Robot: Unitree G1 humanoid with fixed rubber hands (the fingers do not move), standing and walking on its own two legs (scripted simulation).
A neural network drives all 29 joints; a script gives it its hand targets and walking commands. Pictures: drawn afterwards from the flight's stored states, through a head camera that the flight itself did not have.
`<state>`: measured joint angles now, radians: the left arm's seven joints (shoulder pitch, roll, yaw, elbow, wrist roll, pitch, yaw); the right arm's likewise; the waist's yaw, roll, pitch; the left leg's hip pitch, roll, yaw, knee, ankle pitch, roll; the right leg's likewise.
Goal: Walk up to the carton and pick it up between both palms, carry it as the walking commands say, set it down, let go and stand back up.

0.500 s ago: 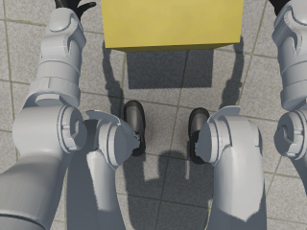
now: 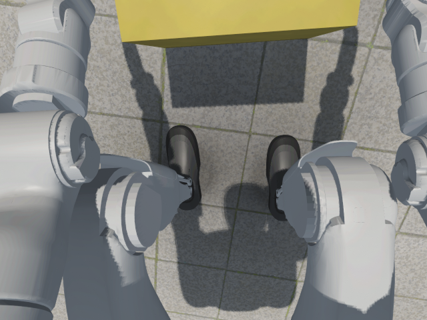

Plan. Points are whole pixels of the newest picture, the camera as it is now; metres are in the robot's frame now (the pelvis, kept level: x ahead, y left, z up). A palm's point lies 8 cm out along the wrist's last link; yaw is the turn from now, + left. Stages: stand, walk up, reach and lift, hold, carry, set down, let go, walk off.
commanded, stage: reach and lift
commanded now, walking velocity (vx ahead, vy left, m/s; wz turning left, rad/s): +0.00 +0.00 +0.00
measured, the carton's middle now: out of the picture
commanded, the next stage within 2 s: none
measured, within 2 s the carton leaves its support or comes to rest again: leaves its support in 1.42 s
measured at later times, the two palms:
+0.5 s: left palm out of the picture +0.56 +0.16 -0.19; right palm out of the picture +0.53 -0.22 -0.20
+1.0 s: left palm out of the picture +0.56 +0.15 -0.19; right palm out of the picture +0.52 -0.22 -0.20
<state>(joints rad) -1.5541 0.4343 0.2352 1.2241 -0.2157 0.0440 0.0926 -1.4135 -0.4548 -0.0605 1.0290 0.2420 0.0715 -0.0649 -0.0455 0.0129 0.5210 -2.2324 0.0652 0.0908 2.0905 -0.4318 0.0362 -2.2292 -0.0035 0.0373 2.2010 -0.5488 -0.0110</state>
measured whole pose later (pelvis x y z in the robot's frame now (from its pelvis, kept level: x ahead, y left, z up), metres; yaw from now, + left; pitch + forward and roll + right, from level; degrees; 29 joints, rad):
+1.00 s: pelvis +0.00 +0.00 +0.00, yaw +0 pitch +33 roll +4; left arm -1.57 0.41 0.11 1.24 -0.27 0.02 0.11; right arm -1.48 -0.41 0.00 1.09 0.30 0.07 -0.10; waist -0.05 0.01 0.52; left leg -2.23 0.05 0.08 2.09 -0.43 0.04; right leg -2.23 0.00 0.04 2.20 -0.55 -0.01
